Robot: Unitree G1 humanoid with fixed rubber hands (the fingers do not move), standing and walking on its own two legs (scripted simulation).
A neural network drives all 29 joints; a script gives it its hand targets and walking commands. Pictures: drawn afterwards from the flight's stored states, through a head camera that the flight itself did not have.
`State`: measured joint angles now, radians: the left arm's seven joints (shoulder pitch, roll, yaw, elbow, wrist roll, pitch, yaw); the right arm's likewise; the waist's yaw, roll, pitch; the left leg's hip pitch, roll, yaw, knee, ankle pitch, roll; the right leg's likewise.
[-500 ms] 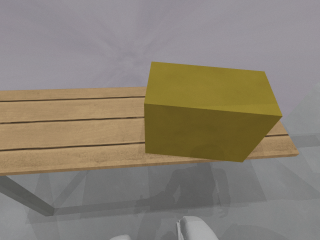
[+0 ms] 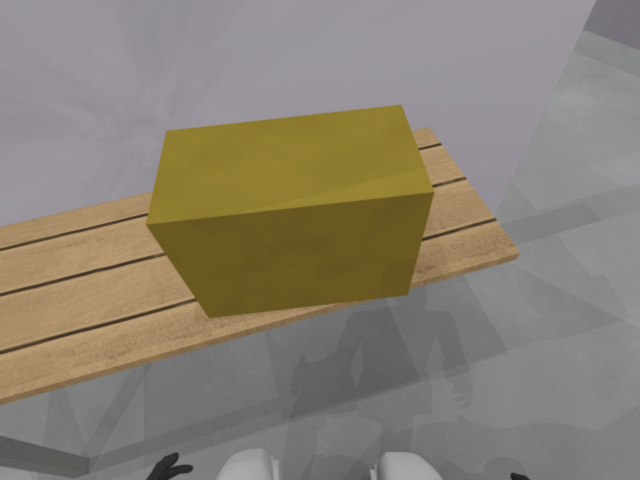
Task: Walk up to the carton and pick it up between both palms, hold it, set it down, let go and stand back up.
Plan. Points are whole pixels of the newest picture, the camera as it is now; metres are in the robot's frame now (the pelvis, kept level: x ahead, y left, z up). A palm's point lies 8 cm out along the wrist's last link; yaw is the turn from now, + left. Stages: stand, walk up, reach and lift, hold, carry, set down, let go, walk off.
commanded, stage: walk up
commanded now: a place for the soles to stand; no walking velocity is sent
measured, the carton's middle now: (297, 220) +0.44 +0.03 +0.03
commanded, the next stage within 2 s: stand in 1.46 s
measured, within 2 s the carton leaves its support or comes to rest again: neither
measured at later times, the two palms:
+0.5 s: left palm out of the picture -0.01 +0.24 -0.13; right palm out of the picture +0.01 -0.23 -0.12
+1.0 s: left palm out of the picture +0.01 +0.24 -0.13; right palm out of the picture +0.03 -0.22 -0.13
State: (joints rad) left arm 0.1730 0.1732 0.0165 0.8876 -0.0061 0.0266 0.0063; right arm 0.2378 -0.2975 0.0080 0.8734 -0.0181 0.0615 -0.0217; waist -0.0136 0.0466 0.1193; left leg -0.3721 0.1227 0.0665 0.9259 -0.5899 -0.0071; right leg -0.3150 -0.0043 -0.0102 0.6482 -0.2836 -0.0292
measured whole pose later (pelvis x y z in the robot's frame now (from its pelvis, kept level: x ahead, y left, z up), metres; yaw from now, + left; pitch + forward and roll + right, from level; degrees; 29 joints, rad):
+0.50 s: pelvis -0.01 +0.00 +0.01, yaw +4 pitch -1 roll +1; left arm 0.30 0.20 -0.02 1.03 0.02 0.00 0.00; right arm 0.35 -0.20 0.03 1.03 0.00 -0.02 0.00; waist 0.01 -0.02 0.00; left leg -0.16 0.00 0.00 0.47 -0.28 0.00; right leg -0.27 -0.02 -0.07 0.48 -0.19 -0.02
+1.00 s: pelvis +0.02 +0.01 +0.02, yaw +6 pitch -1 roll +0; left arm 0.23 0.19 -0.06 1.11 0.01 -0.01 0.02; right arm 0.32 -0.19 0.06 1.09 0.00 -0.03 -0.02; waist 0.00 0.00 0.00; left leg -0.13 -0.01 -0.04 0.44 -0.29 0.00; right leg -0.21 -0.03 -0.11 0.44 -0.21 -0.01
